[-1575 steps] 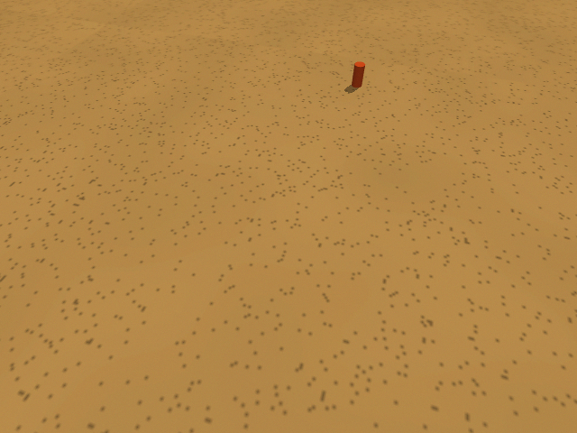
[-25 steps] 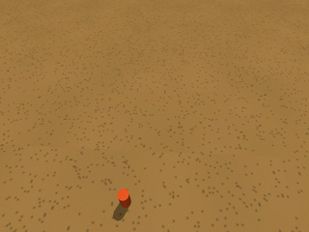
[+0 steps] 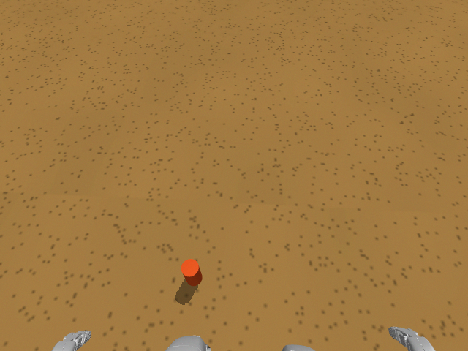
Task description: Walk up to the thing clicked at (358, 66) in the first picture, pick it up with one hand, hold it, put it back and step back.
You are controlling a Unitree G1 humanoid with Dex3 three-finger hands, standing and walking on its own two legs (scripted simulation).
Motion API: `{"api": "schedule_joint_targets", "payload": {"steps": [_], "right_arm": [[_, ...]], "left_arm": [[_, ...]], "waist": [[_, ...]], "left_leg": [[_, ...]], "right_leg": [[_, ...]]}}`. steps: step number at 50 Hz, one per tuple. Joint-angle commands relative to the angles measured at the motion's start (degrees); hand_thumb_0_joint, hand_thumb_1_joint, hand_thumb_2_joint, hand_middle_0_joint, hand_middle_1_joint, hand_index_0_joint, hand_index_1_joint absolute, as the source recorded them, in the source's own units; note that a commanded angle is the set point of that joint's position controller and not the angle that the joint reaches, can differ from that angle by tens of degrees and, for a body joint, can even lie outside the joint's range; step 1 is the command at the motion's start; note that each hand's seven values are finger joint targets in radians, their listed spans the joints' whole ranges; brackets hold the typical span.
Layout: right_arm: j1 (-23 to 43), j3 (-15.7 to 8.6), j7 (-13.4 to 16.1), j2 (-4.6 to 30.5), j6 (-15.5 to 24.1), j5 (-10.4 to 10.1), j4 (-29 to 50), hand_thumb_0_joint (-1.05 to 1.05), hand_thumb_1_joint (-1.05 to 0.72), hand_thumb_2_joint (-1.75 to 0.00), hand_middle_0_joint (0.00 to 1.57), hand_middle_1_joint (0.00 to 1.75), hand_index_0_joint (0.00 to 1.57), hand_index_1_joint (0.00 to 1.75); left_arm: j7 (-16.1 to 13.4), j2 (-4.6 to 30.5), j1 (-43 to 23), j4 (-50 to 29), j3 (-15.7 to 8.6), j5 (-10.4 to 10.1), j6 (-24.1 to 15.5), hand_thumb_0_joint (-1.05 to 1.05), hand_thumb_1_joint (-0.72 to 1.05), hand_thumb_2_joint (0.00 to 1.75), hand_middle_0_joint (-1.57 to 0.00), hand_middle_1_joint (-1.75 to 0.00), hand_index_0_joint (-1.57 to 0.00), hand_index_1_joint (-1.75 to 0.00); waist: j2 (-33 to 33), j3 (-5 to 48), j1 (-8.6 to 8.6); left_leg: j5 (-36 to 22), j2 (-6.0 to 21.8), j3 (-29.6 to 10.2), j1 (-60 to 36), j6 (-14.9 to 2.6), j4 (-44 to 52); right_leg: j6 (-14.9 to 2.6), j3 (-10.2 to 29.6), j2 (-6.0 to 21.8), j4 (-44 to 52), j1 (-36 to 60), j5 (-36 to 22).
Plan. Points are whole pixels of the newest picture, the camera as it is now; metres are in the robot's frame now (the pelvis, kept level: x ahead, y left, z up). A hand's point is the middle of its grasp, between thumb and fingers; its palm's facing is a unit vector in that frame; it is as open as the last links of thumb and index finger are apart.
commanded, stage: step back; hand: left
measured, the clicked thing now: (192, 273) +0.42 +0.17 -0.70
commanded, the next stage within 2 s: none
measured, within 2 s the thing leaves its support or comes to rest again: neither
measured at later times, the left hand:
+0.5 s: hand out of the picture +0.03 +0.28 -0.17, palm faces -0.10 -0.92 -0.39, open 7.4 cm
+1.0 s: hand out of the picture -0.09 +0.31 -0.15, palm faces +0.00 -0.93 -0.38, open 7.4 cm
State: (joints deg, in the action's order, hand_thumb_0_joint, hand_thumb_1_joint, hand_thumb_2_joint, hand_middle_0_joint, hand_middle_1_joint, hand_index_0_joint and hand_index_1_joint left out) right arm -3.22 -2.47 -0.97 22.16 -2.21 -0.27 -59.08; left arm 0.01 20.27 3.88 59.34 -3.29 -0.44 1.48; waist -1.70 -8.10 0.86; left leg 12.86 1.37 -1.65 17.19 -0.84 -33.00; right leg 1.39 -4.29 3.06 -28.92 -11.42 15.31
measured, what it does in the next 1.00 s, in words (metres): walks backwards: right foot, then left foot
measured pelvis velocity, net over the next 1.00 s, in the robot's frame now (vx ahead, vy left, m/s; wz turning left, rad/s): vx -0.22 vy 0.04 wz -0.01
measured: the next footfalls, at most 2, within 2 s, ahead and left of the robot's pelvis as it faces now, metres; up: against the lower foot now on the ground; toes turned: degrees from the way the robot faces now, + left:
right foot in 0.50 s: -0.08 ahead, -0.10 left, +0.00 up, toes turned -2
left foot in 0.84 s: -0.14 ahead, +0.15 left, +0.00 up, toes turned -3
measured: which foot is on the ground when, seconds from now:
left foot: down 0.00-0.54, up 0.56-0.82, down 0.84-1.00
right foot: down 0.00-0.14, up 0.16-0.48, down 0.50-0.86, up 0.88-1.00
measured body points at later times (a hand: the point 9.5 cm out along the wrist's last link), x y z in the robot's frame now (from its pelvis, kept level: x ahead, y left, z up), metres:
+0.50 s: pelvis -0.09 +0.02 -0.02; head -0.02 +0.02 +0.42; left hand +0.03 +0.33 -0.14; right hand -0.01 -0.29 -0.14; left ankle -0.01 +0.13 -0.73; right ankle -0.12 -0.10 -0.74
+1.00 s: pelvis -0.22 +0.04 -0.01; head -0.16 +0.06 +0.44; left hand -0.09 +0.36 -0.13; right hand -0.13 -0.27 -0.12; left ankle -0.18 +0.15 -0.73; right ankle -0.22 -0.09 -0.66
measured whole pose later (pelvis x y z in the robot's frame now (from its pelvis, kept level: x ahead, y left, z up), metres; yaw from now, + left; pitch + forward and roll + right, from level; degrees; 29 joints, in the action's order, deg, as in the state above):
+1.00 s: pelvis -0.22 +0.04 -0.01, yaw -1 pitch -2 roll -1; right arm -8.9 -2.0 0.0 21.0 -1.6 2.1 -49.6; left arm -1.3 22.7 7.0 46.4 -4.7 0.2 3.8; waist 1.8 -9.9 0.4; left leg 16.5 -0.6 -1.5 17.5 -1.5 -36.3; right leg -1.3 8.2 -6.5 -66.5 -28.1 29.7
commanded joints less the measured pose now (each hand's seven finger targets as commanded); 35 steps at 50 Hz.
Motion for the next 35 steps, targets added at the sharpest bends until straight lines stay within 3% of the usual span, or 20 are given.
{"api": "schedule_joint_targets", "payload": {"steps": [1,3,4,5,6,7,8,9,12,15,18,23,24,25,26,27,28,30,31,35], "right_arm": [[-5.2,-3.3,0.1,10.1,-1.0,0.1,5.7,0.0,-0.9,-0.9,0.2,0.3,0.2,0.3],[-9.1,-3.8,-0.3,10.2,-1.3,0.1,6.3,0.0,-0.9,-0.9,0.2,0.3,0.2,0.3],[-11.7,-3.8,-0.4,10.1,-0.9,-0.1,6.4,0.0,-0.9,-0.9,0.2,0.3,0.2,0.3],[-10.9,-4.1,-0.3,10.9,-0.2,0.3,6.4,0.0,-0.9,-0.9,0.2,0.3,0.2,0.3],[-8.9,-4.9,0.1,14.1,0.4,1.6,7.8,0.0,-0.9,-0.9,0.2,0.3,0.2,0.3],[-8.0,-5.4,0.3,17.4,1.1,2.2,8.8,0.0,-0.9,-0.9,0.2,0.3,0.2,0.3],[-7.7,-5.9,0.6,19.5,1.5,1.9,9.8,0.0,-0.9,-0.9,0.2,0.3,0.2,0.3],[-6.3,-5.8,1.0,18.5,1.6,1.9,10.6,0.0,-0.9,-0.9,0.2,0.3,0.2,0.3],[-1.7,-4.8,2.2,14.0,1.8,2.2,13.0,0.0,-0.9,-0.9,0.2,0.3,0.2,0.3],[-5.9,-4.9,2.7,12.5,2.0,2.0,13.4,0.0,-0.9,-0.9,0.2,0.3,0.2,0.3],[-9.0,-4.9,3.1,12.7,1.9,1.8,13.3,0.0,-0.9,-0.9,0.2,0.3,0.2,0.3],[-4.8,-4.5,2.6,14.7,1.0,1.3,15.0,0.0,-0.9,-0.9,0.2,0.3,0.2,0.3],[-3.4,-4.3,2.5,14.4,0.7,1.0,15.1,0.0,-0.9,-0.9,0.2,0.3,0.2,0.3],[-4.5,-3.6,2.3,12.7,0.5,0.4,14.7,0.0,-0.9,-0.9,0.2,0.3,0.2,0.3],[-4.9,-3.0,2.1,10.2,0.5,0.1,15.3,0.0,-0.9,-0.9,0.2,0.3,0.2,0.3],[-1.3,-3.6,3.0,10.9,0.2,0.3,15.4,0.0,-0.9,-0.9,0.2,0.3,0.2,0.3],[-2.4,-4.1,3.0,12.4,0.0,0.5,14.1,0.0,-0.9,-0.9,0.2,0.3,0.2,0.3],[-7.8,-3.5,2.8,10.8,0.3,-0.4,11.7,0.0,-0.9,-0.9,0.2,0.3,0.2,0.3],[-8.7,-3.2,2.8,10.7,0.5,-0.4,11.5,0.0,-0.9,-0.9,0.2,0.3,0.2,0.3],[-7.7,-2.8,2.8,10.8,0.6,0.3,12.6,0.0,-0.9,-0.9,0.2,0.3,0.2,0.3]], "left_arm": [[-1.2,16.7,-5.1,-8.7,-3.8,1.4,-0.4,0.0,0.9,0.9,-0.2,-0.3,-0.2,-0.3],[-1.3,17.4,-8.3,-10.5,-3.8,2.1,-0.3,0.0,0.9,0.9,-0.2,-0.3,-0.2,-0.3],[-1.5,17.0,-9.7,-11.5,-3.6,2.1,-0.3,0.0,0.9,0.9,-0.2,-0.3,-0.2,-0.3],[-1.4,15.1,-8.2,-11.7,-3.2,1.7,0.0,0.0,0.9,0.9,-0.2,-0.3,-0.2,-0.3],[-1.5,11.8,-5.2,-12.0,-2.8,0.6,0.7,0.0,0.9,0.9,-0.2,-0.3,-0.2,-0.3],[-1.9,10.0,-2.9,-12.0,-2.7,0.3,1.3,0.0,0.9,0.9,-0.2,-0.3,-0.2,-0.3],[-2.3,10.9,-0.7,-11.9,-2.9,0.5,1.5,0.0,0.9,0.9,-0.2,-0.3,-0.2,-0.3],[-2.7,11.2,-0.9,-11.4,-2.8,0.6,1.6,0.0,0.9,0.9,-0.2,-0.3,-0.2,-0.3],[-2.8,12.8,3.2,-10.0,-2.9,0.2,1.6,0.0,0.9,0.9,-0.2,-0.3,-0.2,-0.3],[-2.5,13.0,2.4,-11.2,-3.3,0.9,0.9,0.0,0.9,0.9,-0.2,-0.3,-0.2,-0.3],[-1.9,12.0,1.2,-13.0,-3.4,1.1,0.2,0.0,0.9,0.9,-0.2,-0.3,-0.2,-0.3],[-0.9,11.0,8.4,-10.8,-3.9,1.6,-0.5,0.0,0.9,0.9,-0.2,-0.3,-0.2,-0.3],[-0.9,10.2,11.7,-9.5,-3.9,1.8,-0.7,0.0,0.9,0.9,-0.2,-0.3,-0.2,-0.3],[-1.0,12.3,11.7,-9.8,-4.4,2.6,-1.2,0.0,0.9,0.9,-0.2,-0.3,-0.2,-0.3],[-0.9,17.3,9.7,-11.3,-5.7,3.0,-1.3,0.0,0.9,0.9,-0.2,-0.3,-0.2,-0.3],[-0.8,22.9,7.0,-13.2,-6.5,2.6,-1.2,0.0,0.9,0.9,-0.2,-0.3,-0.2,-0.3],[-1.1,20.3,4.3,-15.1,-6.1,2.7,-1.6,0.0,0.9,0.9,-0.2,-0.3,-0.2,-0.3],[-1.6,15.0,-1.0,-16.0,-4.8,1.9,-1.8,0.0,0.9,0.9,-0.2,-0.3,-0.2,-0.3],[-1.7,14.7,-1.7,-16.6,-5.0,2.2,-1.6,0.0,0.9,0.9,-0.2,-0.3,-0.2,-0.3],[-2.1,13.4,3.8,-17.4,-4.7,2.6,-1.2,0.0,0.9,0.9,-0.2,-0.3,-0.2,-0.3]], "waist": [[12.7,10.5,1.19],[14.4,8.6,2.88],[14.4,8.5,4.03],[8.2,8.4,2.84],[-5.9,7.1,1.58],[-10.5,7.5,0.19],[-9.0,10.9,0.42],[-7.3,12.7,0.65],[-7.2,12.1,-2.54],[-5.1,12.9,-0.22],[-4.0,12.3,1.69],[-6.8,13.3,-0.98],[-6.7,13.8,-2.53],[-3.1,13.5,-1.95],[10.6,10.2,-1.01],[19.3,6.9,-4.28],[14.2,4.3,-2.66],[7.7,4.4,1.33],[9.3,5.4,1.35],[9.9,8.0,-2.64]], "left_leg": [[9.0,-3.8,-0.2,-4.8,-2.96,-19.1],[14.6,-2.4,-1.8,-4.4,-3.38,-20.1],[9.4,-1.0,-1.7,-3.5,-3.58,-12.5],[-5.8,0.3,-1.7,-2.5,-3.44,-2.7],[-23.0,7.9,-14.9,-1.2,-4.66,6.9],[-31.0,13.8,-26.0,-4.0,-8.17,10.8],[-37.4,16.5,-27.0,-6.3,-10.77,8.9],[-35.6,15.9,-26.2,-7.6,-10.18,8.2],[-27.6,11.6,-15.7,-8.2,-10.0,5.5],[-29.2,13.4,-15.9,-13.8,-13.69,3.9],[-30.4,13.9,-14.3,-15.8,-15.02,2.7],[-17.0,11.3,-10.9,-5.5,-11.01,1.0],[-14.2,10.4,-9.5,-2.7,-9.08,-1.0],[-7.3,8.0,-8.8,4.5,-5.79,-3.1],[8.0,-0.8,-3.6,15.9,-1.35,-12.5],[23.6,-7.2,-3.2,12.8,0.2,-27.2],[22.6,-6.5,-9.2,11.3,0.67,-35.4],[15.6,-8.6,-9.8,11.3,0.36,-37.5],[14.5,-9.2,-8.3,11.5,0.6,-37.3],[16.5,-6.8,-5.5,12.0,1.99,-27.4]], "right_leg": [[-15.25,13.8,17.5,4.6,-8.2,-21.1],[-15.1,12.8,18.0,2.3,-12.3,-19.4],[-12.19,11.1,15.8,-1.3,-9.8,-17.9],[-8.56,7.1,10.1,-8.5,-7.0,-13.3],[-4.56,3.9,-0.4,-22.0,-10.0,-2.8],[-3.93,9.5,-7.7,-29.0,-15.5,20.0],[-3.94,14.7,-8.4,-35.6,-15.4,23.4],[-4.23,17.3,-8.9,-38.5,-16.5,22.4],[-3.45,16.2,-7.7,-42.2,-17.8,14.9],[-1.44,14.2,-6.6,-39.1,-18.6,15.7],[-0.7,12.1,-5.6,-29.5,-17.4,16.0],[-2.45,5.0,-4.6,-6.9,-2.9,6.4],[-3.48,4.0,-4.6,1.0,1.7,-0.2],[-4.75,9.0,-1.4,3.2,6.3,-2.9],[-10.03,26.7,9.6,6.8,6.5,-2.9],[-20.46,39.2,21.4,12.0,-7.4,-5.7],[-20.95,38.6,21.3,11.3,-9.9,-11.0],[-14.89,21.5,11.5,6.0,-7.0,-21.1],[-13.39,18.4,10.0,4.9,-5.3,-21.6],[-14.38,17.4,10.4,1.8,3.9,-24.1]]}}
